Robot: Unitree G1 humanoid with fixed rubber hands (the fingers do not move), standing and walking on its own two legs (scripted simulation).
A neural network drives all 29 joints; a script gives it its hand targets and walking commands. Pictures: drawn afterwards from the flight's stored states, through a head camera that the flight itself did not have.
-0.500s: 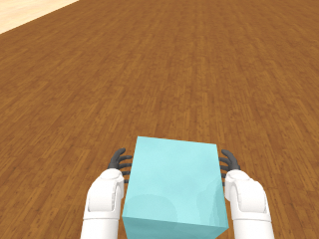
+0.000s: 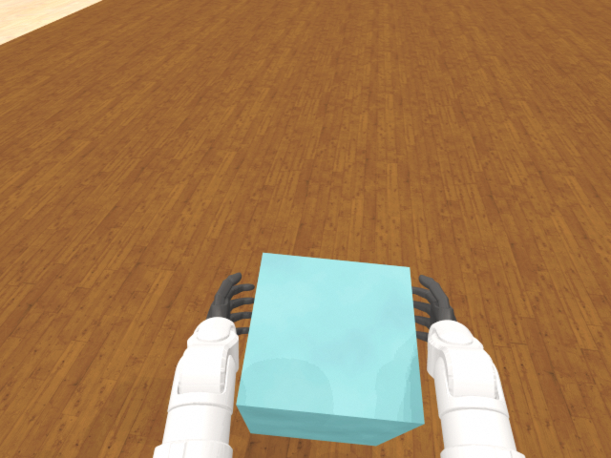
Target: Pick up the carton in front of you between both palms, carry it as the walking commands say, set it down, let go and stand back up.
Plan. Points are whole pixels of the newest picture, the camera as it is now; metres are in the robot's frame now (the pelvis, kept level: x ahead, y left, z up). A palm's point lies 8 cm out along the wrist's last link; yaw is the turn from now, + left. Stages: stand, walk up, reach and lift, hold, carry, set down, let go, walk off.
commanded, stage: carry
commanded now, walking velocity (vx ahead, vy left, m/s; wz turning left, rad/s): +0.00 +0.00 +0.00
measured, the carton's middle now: (323, 356) +0.30 +0.01 -0.05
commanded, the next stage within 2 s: hold in 0.10 s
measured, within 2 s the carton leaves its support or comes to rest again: neither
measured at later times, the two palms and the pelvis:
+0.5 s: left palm (231, 338) +0.28 +0.13 +0.04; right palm (463, 355) +0.26 -0.17 +0.05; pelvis -0.02 +0.01 +0.01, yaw -5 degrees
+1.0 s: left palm (256, 351) +0.34 +0.12 -0.12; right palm (428, 377) +0.30 -0.16 -0.10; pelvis -0.04 +0.03 -0.05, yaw -9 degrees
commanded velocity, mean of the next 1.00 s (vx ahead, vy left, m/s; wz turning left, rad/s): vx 0.00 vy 0.00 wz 0.00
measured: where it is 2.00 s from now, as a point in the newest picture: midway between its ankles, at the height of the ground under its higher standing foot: outside the picture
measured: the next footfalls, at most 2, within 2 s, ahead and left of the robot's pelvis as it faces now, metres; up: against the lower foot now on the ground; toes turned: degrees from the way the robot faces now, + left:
none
